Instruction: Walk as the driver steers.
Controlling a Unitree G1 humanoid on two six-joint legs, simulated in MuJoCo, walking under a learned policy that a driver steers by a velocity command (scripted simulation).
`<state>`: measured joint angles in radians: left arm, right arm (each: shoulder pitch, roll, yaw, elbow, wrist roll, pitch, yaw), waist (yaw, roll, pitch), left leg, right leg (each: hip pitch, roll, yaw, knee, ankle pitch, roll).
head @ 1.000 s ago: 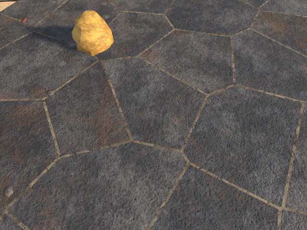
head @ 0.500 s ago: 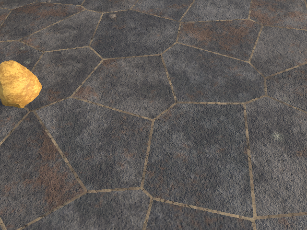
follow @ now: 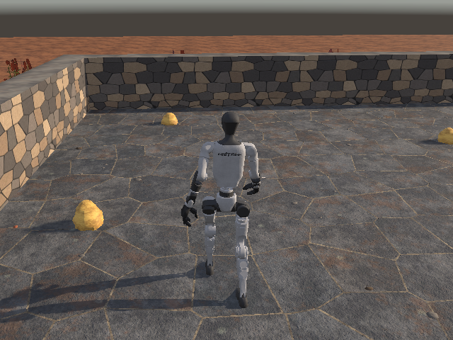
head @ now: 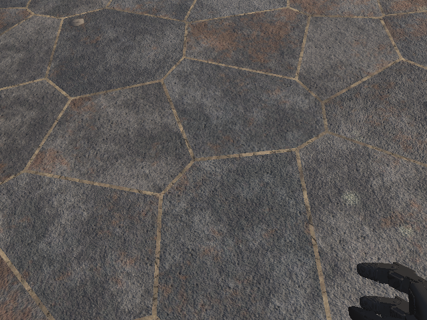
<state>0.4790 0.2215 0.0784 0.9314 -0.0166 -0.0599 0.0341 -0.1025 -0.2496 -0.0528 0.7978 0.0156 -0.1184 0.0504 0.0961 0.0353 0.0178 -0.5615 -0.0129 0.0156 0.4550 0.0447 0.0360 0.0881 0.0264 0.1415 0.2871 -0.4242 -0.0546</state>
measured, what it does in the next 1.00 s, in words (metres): walks ahead, turning left: left foot, then right foot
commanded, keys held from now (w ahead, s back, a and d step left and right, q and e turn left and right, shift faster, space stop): w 0.12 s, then w+q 0.88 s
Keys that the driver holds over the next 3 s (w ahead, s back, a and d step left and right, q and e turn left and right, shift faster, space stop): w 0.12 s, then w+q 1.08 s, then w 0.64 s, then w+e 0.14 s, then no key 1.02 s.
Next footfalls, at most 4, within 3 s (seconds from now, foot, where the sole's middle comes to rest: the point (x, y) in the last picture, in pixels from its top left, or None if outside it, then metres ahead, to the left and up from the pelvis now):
0.04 left None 0.21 0.12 -0.77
0.50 right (297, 314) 0.48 -0.12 -0.77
1.02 left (192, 249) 0.67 0.22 -0.77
1.52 right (204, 163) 1.03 0.22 -0.77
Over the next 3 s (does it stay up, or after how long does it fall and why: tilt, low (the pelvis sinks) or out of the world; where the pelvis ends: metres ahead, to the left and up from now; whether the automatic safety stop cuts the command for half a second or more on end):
stays up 1.17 0.48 0.01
